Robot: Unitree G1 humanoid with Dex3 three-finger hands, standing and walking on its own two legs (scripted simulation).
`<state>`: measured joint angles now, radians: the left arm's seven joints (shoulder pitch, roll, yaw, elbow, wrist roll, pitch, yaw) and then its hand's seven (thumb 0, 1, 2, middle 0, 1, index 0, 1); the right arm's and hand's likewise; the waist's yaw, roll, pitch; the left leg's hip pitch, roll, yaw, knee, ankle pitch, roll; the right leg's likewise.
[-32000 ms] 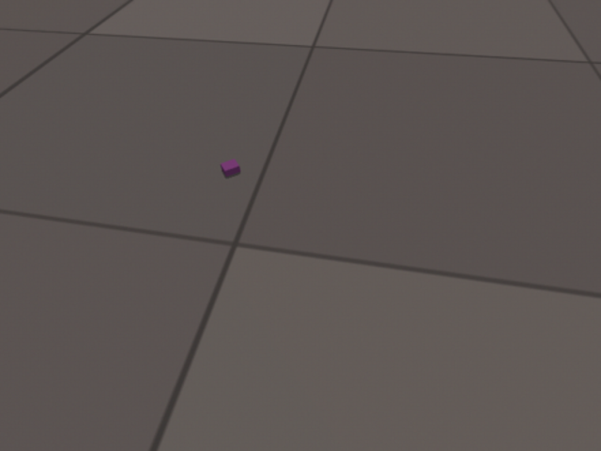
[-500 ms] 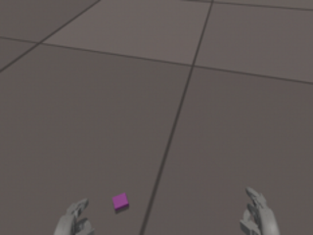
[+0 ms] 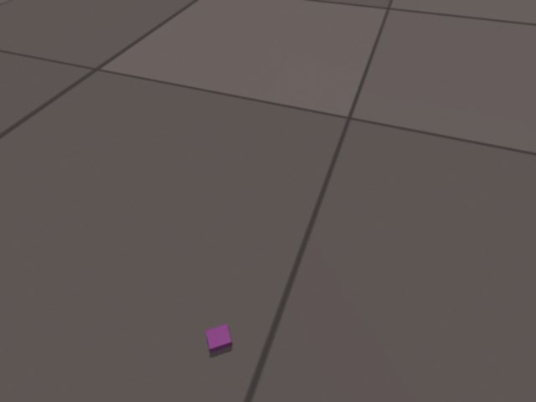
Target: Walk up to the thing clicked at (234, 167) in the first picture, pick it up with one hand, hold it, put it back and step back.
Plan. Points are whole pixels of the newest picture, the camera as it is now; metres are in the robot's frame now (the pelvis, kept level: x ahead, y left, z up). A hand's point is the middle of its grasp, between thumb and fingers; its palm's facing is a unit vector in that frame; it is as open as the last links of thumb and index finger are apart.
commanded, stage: stand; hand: left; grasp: from above
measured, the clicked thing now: (219, 338) +0.45 +0.23 -0.74
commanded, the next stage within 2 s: none
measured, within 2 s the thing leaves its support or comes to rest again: neither
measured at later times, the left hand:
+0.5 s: hand out of the picture +0.03 +0.23 -0.14, palm faces +0.02 -0.94 -0.34, open 7.4 cm
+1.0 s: hand out of the picture +0.05 +0.22 -0.14, palm faces +0.00 -0.94 -0.34, open 7.4 cm
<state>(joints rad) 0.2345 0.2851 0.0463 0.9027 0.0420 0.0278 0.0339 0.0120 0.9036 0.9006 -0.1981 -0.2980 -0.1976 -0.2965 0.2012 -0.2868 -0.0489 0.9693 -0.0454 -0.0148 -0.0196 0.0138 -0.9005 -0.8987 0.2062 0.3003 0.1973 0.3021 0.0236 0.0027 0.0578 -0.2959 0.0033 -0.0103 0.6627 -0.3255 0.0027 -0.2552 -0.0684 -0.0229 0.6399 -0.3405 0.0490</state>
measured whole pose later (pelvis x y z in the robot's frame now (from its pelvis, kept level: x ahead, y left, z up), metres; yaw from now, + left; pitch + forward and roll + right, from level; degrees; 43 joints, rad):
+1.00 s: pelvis +0.00 -0.02 +0.02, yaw +0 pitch -4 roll +0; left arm 0.14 0.30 0.03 1.14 0.02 0.00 0.01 0.01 0.90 0.90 -0.20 -0.30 -0.20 -0.30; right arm 0.15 -0.31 -0.02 1.14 -0.02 0.00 -0.01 0.01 -0.90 -0.90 0.21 0.30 0.20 0.30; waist 0.00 0.02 0.07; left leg -0.14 0.03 -0.02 0.38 -0.18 -0.03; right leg -0.11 -0.04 -0.04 0.38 -0.21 0.03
